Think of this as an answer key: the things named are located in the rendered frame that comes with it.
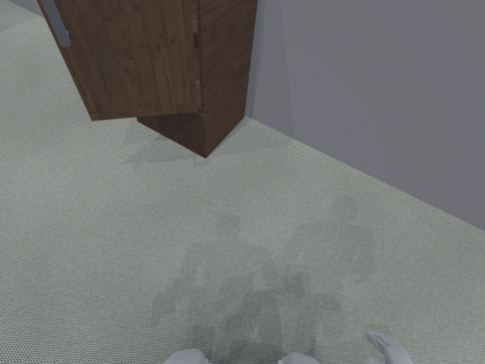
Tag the handle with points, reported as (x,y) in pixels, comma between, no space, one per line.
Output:
(56,22)

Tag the robot right hand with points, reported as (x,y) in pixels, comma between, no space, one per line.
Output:
(387,346)

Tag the cupboard door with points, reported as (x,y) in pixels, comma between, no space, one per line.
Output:
(130,58)

